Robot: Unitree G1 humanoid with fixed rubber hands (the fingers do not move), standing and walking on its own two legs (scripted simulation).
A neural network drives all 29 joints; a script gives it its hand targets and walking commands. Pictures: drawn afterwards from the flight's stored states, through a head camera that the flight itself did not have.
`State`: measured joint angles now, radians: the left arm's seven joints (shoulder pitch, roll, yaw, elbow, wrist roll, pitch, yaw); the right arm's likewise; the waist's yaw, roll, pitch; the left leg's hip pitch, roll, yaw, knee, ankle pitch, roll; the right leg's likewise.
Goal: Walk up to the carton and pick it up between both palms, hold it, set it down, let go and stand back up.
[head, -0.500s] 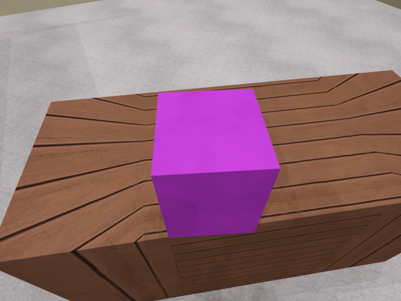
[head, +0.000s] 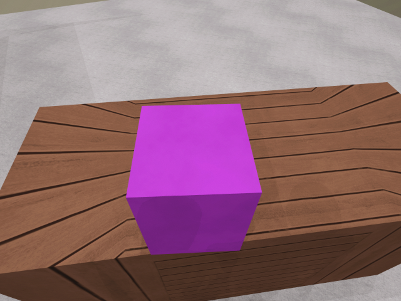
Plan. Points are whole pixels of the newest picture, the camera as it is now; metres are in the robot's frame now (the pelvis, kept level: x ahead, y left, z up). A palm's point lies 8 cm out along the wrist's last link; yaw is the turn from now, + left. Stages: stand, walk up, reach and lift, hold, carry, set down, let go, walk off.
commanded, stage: walk up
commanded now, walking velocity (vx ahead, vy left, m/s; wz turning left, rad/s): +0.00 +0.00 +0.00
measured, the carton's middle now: (193, 182) +0.36 +0.02 +0.04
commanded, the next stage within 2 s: none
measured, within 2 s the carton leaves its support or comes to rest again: neither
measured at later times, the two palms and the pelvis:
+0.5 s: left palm out of the picture +0.05 +0.20 -0.15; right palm out of the picture -0.05 -0.31 -0.18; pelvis +0.00 -0.06 -0.04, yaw -2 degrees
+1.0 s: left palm out of the picture +0.05 +0.13 -0.14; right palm out of the picture +0.05 -0.30 -0.14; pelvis +0.04 -0.09 +0.00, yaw -1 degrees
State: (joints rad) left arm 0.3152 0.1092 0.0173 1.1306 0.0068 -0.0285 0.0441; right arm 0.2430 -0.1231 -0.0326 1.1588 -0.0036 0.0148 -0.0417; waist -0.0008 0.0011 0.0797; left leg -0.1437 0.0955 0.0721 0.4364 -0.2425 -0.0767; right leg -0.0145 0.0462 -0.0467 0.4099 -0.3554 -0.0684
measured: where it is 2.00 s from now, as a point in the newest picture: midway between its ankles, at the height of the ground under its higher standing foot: outside the picture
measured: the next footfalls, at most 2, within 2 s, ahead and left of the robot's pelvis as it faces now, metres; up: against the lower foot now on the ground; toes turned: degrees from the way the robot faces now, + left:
right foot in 0.48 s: +0.02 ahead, -0.18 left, +0.00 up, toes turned -1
left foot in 0.74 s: +0.04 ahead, +0.03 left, +0.00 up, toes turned +2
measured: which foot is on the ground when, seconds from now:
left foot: down 0.00-0.50, up 0.52-0.72, down 0.74-1.00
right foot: down 0.00-0.28, up 0.30-0.46, down 0.48-1.00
